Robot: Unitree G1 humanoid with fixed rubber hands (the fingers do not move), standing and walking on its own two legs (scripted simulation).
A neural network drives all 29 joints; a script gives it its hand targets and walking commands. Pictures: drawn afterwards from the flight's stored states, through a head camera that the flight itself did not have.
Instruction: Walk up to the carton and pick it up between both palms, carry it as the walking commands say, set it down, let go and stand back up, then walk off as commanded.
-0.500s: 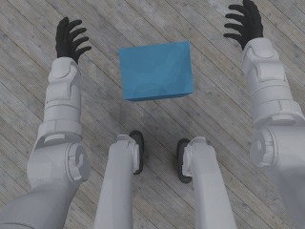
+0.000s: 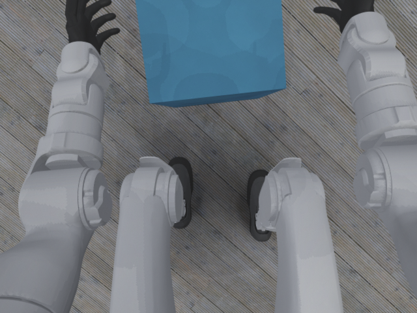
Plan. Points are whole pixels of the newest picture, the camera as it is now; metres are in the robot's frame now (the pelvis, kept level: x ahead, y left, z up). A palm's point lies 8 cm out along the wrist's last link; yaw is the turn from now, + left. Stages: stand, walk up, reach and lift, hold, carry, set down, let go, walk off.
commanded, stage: reach and lift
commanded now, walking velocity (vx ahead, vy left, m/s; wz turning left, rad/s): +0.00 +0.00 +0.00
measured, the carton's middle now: (212, 61) +0.50 +0.02 -0.30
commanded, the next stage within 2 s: none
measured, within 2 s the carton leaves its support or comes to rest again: leaves its support in 1.88 s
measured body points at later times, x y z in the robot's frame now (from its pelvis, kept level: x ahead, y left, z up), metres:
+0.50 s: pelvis -0.01 +0.00 -0.07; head +0.35 -0.01 +0.19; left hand +0.52 +0.22 -0.24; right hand +0.54 -0.18 -0.24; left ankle +0.13 +0.12 -0.40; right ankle +0.09 -0.11 -0.40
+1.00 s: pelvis -0.01 +0.00 -0.06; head +0.35 +0.00 +0.20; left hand +0.53 +0.20 -0.24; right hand +0.55 -0.16 -0.24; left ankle +0.13 +0.12 -0.40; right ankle +0.09 -0.11 -0.40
